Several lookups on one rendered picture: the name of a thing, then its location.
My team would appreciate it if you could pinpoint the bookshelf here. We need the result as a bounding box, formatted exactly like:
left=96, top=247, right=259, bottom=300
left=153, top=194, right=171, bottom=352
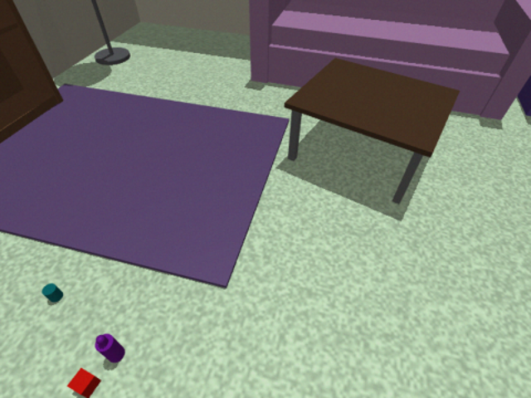
left=0, top=0, right=64, bottom=143

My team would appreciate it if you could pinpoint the coffee table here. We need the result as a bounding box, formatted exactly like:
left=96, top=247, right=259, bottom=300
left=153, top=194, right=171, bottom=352
left=285, top=58, right=460, bottom=204

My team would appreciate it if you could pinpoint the floor lamp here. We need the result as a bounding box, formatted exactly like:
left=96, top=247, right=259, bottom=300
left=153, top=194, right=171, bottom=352
left=91, top=0, right=130, bottom=65

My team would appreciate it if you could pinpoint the sofa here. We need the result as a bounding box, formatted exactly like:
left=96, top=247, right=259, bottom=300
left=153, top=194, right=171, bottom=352
left=249, top=0, right=531, bottom=120

